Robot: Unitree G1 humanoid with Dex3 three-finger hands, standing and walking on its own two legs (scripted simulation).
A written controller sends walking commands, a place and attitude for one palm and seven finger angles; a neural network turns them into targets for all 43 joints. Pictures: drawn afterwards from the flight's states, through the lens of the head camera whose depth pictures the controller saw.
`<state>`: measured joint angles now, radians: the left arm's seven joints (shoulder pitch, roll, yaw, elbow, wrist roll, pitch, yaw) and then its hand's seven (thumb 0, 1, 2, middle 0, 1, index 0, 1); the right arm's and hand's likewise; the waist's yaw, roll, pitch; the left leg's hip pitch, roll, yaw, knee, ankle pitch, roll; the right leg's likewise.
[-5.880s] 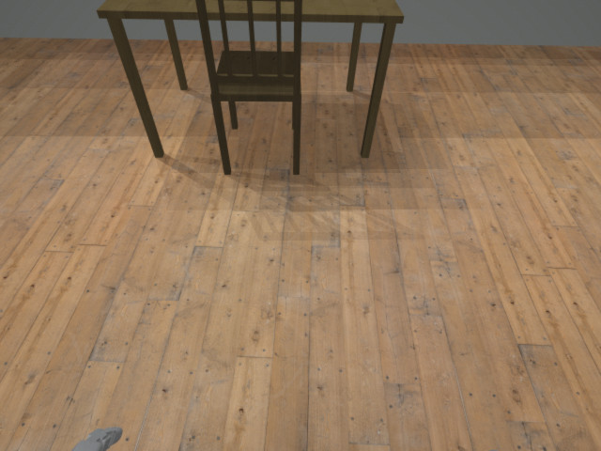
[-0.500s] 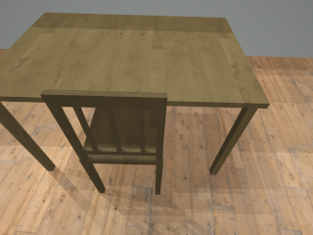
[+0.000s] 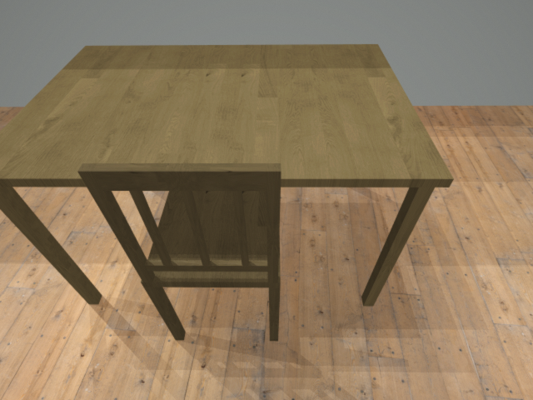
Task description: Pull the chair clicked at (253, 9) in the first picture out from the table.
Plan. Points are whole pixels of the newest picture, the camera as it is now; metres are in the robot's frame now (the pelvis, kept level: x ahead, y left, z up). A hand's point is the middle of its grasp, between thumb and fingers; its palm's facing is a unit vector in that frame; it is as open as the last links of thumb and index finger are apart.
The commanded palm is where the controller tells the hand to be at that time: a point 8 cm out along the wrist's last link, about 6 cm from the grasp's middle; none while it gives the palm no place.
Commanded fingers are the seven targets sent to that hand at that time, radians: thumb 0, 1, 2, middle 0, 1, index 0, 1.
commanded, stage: come to a stop and stand still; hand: left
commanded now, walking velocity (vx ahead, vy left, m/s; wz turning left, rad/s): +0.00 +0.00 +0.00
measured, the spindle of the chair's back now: (197, 230) +0.49 +0.18 -0.10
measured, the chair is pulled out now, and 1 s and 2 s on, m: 0.00 0.00 0.00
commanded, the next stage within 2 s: look again from close up in 0.04 s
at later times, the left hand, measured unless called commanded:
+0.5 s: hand out of the picture +0.03 +0.18 -0.17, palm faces +0.01 -0.98 -0.20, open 7.3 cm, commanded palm none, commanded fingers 0.00 0.90 0.90 -0.20 -0.30 -0.20 -0.30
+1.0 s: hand out of the picture +0.03 +0.17 -0.17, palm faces +0.00 -0.98 -0.19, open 7.4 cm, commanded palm +0.13 +0.22 -0.07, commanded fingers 0.00 0.85 0.88 -0.20 -0.29 -0.20 -0.29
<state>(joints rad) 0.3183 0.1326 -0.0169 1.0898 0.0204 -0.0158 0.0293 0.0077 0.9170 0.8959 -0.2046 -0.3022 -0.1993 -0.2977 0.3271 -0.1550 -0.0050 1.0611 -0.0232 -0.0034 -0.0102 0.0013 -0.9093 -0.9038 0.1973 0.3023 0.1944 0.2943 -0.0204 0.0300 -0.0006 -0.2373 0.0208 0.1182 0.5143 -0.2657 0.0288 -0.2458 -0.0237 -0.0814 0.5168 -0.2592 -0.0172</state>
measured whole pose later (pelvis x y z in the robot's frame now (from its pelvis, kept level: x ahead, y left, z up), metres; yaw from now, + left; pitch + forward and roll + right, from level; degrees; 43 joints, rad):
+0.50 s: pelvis +0.03 +0.01 +0.00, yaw +0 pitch +0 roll +0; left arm 0.29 0.14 -0.01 1.11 0.02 -0.02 0.04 0.01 0.93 0.90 -0.20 -0.30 -0.20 -0.30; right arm 0.29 -0.15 0.01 1.13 -0.02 -0.03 -0.02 0.00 -0.91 -0.90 0.20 0.30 0.20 0.29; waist 0.00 0.01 0.03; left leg -0.16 0.00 0.13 0.44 -0.27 0.04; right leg -0.19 -0.04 -0.07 0.47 -0.28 0.00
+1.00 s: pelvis +0.04 +0.01 +0.01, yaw +0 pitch +0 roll +0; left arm 0.29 0.14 -0.02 1.12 0.02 -0.02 0.04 0.00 0.91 0.90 -0.20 -0.30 -0.20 -0.30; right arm 0.27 -0.15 0.01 1.14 -0.01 -0.03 -0.03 0.01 -0.92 -0.90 0.20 0.30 0.20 0.29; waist 0.00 0.01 0.04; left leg -0.15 0.00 0.13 0.42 -0.27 0.03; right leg -0.17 -0.03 -0.07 0.44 -0.28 0.00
